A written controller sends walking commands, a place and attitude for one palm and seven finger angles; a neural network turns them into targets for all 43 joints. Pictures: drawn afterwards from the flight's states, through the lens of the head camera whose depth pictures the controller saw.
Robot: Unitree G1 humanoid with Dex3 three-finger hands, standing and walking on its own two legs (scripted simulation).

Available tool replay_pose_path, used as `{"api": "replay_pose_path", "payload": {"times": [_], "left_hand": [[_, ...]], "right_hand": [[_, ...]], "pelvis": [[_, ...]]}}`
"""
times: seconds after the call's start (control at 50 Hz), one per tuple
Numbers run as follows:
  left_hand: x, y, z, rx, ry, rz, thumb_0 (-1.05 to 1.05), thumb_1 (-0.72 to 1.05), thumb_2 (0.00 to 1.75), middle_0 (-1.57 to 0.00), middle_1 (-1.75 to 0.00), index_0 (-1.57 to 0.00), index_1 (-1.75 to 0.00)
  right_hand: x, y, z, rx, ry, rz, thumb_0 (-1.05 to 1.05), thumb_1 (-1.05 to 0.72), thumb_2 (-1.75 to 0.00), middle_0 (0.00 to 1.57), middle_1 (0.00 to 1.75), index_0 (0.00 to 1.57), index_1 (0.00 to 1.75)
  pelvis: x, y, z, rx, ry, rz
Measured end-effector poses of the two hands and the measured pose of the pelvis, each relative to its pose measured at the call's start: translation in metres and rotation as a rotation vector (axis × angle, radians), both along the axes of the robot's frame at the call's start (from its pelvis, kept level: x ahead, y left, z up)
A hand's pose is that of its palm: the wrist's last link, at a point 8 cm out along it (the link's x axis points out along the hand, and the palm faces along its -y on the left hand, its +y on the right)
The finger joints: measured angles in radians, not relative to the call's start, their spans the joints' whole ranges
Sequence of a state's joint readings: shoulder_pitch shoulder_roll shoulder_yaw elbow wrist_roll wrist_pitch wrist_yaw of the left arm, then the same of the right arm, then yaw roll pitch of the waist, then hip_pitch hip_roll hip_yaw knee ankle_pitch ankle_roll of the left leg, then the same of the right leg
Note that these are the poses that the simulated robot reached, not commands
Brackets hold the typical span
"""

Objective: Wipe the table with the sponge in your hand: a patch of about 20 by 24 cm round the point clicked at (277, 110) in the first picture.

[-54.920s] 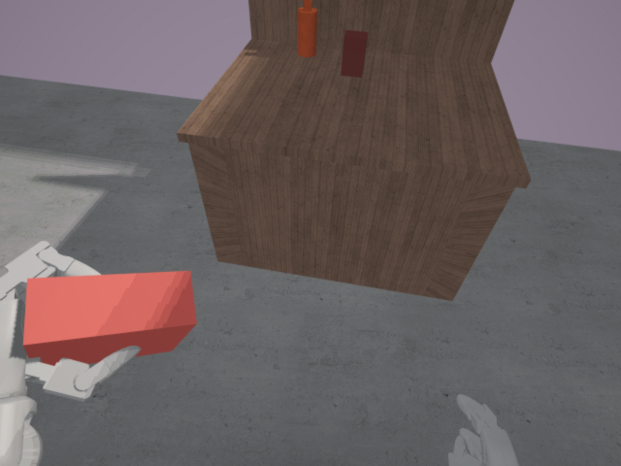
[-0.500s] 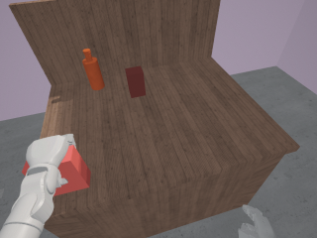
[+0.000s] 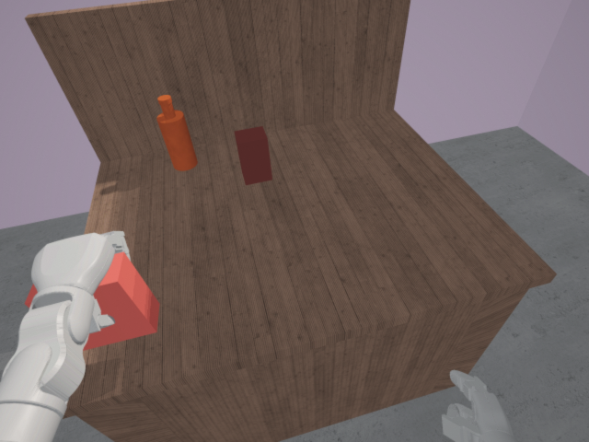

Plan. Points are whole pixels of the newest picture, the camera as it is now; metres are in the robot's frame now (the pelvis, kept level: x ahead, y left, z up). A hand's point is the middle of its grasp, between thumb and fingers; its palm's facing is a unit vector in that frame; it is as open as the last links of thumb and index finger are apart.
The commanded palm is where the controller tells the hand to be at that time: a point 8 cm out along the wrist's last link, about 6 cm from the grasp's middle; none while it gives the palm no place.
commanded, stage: lift the sponge slowly off the table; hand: left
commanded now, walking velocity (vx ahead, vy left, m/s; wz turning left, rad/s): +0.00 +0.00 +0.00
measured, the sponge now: (108, 312) +0.26 +0.33 +0.03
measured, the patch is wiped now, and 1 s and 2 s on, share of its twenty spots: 0.95 0.95 0.95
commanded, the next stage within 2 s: bring the sponge back beside the body in 0.24 s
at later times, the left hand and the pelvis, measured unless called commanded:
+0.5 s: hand (95, 281) +0.27 +0.32 +0.09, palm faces +0.00 -0.07 -1.00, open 9.7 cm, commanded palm +0.24 +0.32 +0.16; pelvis +0.00 +0.01 +0.00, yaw +0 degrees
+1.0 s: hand (79, 304) +0.23 +0.31 +0.10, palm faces +0.04 -0.09 -0.99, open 9.7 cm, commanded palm +0.20 +0.30 +0.17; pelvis +0.00 +0.01 +0.00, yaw +0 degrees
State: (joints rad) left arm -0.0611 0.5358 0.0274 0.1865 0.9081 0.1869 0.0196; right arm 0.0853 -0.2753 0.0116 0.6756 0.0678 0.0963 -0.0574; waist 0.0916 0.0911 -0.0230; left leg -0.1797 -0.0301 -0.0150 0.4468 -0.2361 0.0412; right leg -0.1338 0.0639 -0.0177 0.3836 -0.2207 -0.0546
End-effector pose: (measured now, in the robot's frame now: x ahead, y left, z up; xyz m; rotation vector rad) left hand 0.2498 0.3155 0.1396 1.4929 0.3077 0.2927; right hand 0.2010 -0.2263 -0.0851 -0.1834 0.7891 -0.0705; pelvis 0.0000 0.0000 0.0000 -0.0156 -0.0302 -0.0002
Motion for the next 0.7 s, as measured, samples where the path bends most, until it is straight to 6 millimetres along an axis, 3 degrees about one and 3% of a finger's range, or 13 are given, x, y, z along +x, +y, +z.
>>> {"api": "replay_pose_path", "payload": {"times": [0.2,0.38,0.54,0.7], "left_hand": [[0.004,0.013,0.01,0.003,0.016,0.055,-0.01,-0.5,1.1,-0.77,-1.37,-0.79,-1.4],[0.01,0.004,0.004,-0.016,0.039,-0.015,-0.01,-0.5,1.1,-0.77,-1.37,-0.79,-1.4],[-0.002,0.004,0.008,-0.013,-0.013,-0.015,-0.01,-0.5,1.1,-0.77,-1.37,-0.79,-1.4],[-0.016,0.003,0.009,-0.031,-0.016,0.023,-0.01,-0.5,1.1,-0.77,-1.37,-0.79,-1.4]], "right_hand": [[0.004,0.01,0.002,0.0,-0.002,0.022,0.02,-0.9,-0.9,0.2,0.3,0.2,0.3],[0.001,0.013,0.003,0.001,-0.001,0.019,0.02,-0.9,-0.9,0.2,0.3,0.2,0.3],[-0.001,0.016,0.001,0.003,0.015,0.024,0.02,-0.9,-0.9,0.2,0.3,0.2,0.3],[0.011,0.026,0.005,0.021,-0.018,0.054,0.02,-0.9,-0.9,0.2,0.3,0.2,0.3]], "pelvis": [[-0.003,0.002,0.001,-0.001,-0.005,0.011],[-0.002,0.008,0.001,-0.003,-0.002,0.003],[0.0,0.012,0.002,-0.003,-0.006,-0.003],[0.0,0.014,0.002,-0.003,-0.016,0.004]]}}
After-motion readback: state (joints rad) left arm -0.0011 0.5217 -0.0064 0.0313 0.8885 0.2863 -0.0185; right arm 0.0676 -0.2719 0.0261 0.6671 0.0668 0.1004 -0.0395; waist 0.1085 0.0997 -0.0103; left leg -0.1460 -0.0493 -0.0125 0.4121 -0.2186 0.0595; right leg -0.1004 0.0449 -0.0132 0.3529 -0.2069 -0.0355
